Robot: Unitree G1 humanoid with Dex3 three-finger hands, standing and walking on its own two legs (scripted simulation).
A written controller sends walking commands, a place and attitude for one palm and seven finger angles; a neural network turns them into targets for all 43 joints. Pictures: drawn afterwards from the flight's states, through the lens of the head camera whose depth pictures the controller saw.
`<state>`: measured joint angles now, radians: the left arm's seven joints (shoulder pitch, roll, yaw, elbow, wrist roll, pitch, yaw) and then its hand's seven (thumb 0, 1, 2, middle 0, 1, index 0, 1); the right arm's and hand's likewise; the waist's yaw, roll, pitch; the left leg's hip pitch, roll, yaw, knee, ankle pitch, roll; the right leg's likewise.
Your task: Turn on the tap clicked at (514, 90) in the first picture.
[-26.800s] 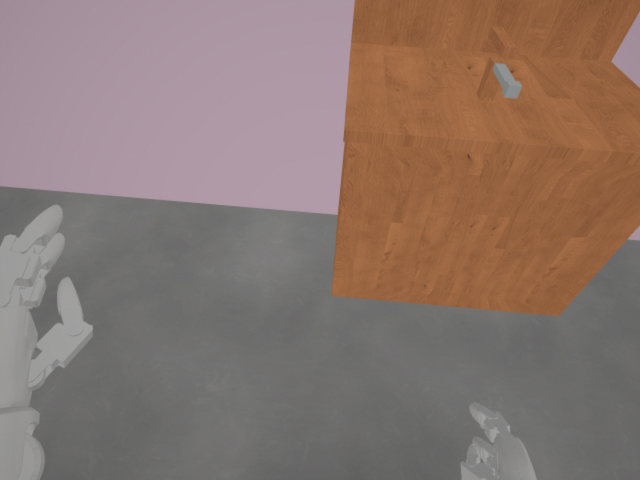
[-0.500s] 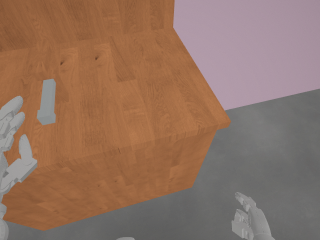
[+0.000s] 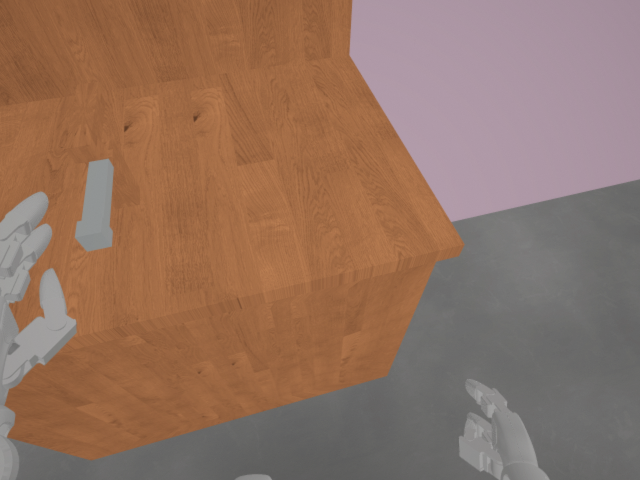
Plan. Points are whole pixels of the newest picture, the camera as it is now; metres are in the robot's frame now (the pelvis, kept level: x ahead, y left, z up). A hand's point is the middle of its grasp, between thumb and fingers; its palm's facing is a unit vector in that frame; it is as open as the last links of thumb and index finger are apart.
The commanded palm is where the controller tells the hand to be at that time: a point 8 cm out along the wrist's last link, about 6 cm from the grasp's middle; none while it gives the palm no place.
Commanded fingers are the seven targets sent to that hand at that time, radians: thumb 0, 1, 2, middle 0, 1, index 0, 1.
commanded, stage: shuffle to correct the standing spot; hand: left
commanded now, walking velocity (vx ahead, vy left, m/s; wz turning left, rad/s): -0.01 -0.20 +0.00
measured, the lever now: (94, 234) +0.35 +0.30 +0.11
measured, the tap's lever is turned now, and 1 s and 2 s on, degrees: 0 0 0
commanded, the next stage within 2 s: come to a stop and stand still in 0.10 s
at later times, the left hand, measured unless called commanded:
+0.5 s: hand (55, 306) +0.23 +0.26 +0.16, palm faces +0.31 -0.90 -0.32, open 7.4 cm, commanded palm +0.16 +0.30 +0.18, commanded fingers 0.00 0.90 0.90 -0.20 -0.30 -0.20 -0.30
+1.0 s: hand (8, 324) +0.22 +0.29 +0.16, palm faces +0.34 -0.88 -0.33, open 7.4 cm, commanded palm +0.15 +0.33 +0.18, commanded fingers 0.00 0.90 0.90 -0.20 -0.30 -0.20 -0.30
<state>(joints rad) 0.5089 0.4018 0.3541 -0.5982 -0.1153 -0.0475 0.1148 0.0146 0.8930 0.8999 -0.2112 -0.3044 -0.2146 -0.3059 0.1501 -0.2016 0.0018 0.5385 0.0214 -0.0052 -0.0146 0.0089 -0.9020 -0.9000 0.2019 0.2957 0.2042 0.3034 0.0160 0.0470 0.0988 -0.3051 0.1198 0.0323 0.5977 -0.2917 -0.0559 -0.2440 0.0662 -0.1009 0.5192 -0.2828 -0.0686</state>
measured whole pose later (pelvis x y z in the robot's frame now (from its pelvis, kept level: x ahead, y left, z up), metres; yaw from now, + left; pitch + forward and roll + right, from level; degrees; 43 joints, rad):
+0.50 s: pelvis -0.02 +0.03 +0.00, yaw -4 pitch -2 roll +0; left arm 0.34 0.34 0.36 -0.45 -0.07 -0.19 0.08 0.01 0.90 0.90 -0.20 -0.30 -0.21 -0.30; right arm 0.21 -0.22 -0.04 0.56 0.02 -0.15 0.02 0.01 -0.90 -0.90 0.20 0.30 0.20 0.30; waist 0.03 -0.05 0.11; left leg -0.26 0.00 0.12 0.55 -0.26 0.06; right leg -0.31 0.01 -0.01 0.68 -0.33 0.01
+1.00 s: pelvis -0.02 +0.06 +0.01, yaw -2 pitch -2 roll -2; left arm 0.37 0.32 0.32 -0.42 -0.01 -0.18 0.10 0.02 0.89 0.90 -0.21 -0.30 -0.21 -0.31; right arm 0.23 -0.18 0.04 0.57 0.00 -0.14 -0.02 0.01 -0.90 -0.90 0.20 0.30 0.21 0.30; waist 0.03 -0.03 0.06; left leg -0.23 -0.05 0.08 0.46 -0.20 0.09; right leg -0.20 0.00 -0.01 0.42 -0.19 0.01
